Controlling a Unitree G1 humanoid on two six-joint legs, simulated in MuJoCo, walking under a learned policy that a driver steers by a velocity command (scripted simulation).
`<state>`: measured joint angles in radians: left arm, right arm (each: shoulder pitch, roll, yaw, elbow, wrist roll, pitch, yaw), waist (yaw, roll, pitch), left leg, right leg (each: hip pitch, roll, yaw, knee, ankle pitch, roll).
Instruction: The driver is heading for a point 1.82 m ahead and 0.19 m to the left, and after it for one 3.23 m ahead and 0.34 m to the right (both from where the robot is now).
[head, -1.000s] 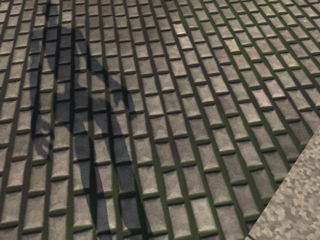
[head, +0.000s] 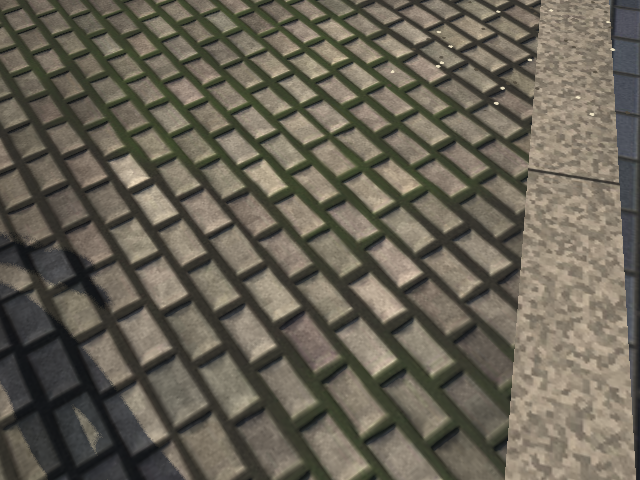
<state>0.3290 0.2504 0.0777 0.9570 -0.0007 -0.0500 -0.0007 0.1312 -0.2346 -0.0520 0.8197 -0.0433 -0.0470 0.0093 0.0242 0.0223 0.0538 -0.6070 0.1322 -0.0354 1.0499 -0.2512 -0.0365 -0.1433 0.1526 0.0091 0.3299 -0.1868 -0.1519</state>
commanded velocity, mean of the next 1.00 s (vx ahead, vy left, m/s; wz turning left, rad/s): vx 0.50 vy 0.00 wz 0.10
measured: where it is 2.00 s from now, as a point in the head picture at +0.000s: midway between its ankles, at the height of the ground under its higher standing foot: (281, 275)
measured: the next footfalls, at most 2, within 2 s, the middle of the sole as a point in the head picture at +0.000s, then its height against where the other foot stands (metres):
left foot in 0.30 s outside the picture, level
right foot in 0.82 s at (392, 420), level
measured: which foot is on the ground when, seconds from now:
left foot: up 0.00-0.28, down 0.30-0.82, up 0.84-1.00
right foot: down 0.00-0.30, up 0.32-0.80, down 0.82-1.00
